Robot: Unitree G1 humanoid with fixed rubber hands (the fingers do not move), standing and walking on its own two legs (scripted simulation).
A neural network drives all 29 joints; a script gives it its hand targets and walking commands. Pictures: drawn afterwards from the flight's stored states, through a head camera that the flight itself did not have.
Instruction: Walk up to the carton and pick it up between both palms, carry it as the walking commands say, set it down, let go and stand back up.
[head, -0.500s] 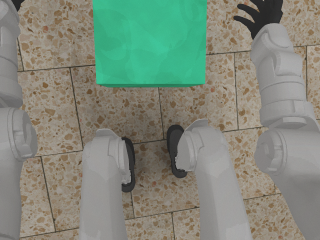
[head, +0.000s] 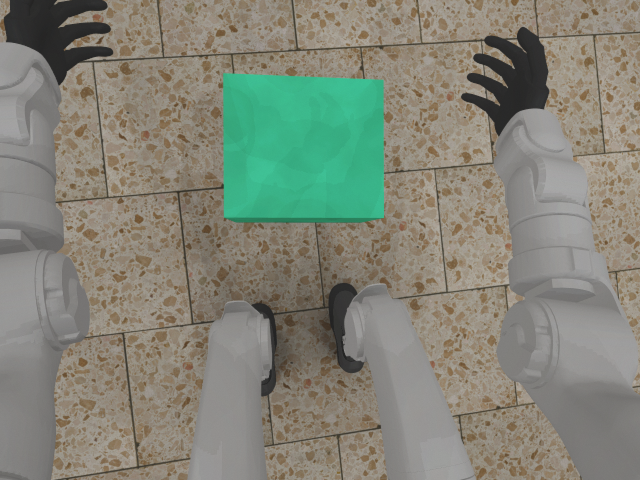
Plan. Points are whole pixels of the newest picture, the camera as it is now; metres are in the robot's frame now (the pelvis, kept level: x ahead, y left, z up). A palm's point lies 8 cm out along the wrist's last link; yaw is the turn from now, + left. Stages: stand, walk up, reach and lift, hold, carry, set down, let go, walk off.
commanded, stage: set down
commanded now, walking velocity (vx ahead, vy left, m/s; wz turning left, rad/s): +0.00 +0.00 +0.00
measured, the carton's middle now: (302, 158) +0.52 -0.02 -0.48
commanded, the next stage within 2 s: let go in 0.26 s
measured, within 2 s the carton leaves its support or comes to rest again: neither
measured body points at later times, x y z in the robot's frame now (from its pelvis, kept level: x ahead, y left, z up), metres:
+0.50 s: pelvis +0.03 +0.00 +0.10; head +0.32 +0.02 +0.45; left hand +0.54 +0.25 -0.01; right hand +0.48 -0.24 -0.01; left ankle +0.08 +0.09 -0.54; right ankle +0.11 -0.11 -0.54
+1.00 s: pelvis +0.09 -0.02 +0.18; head +0.20 +0.00 +0.62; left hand +0.34 +0.23 +0.09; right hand +0.31 -0.26 +0.10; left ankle +0.08 +0.09 -0.54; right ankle +0.11 -0.11 -0.54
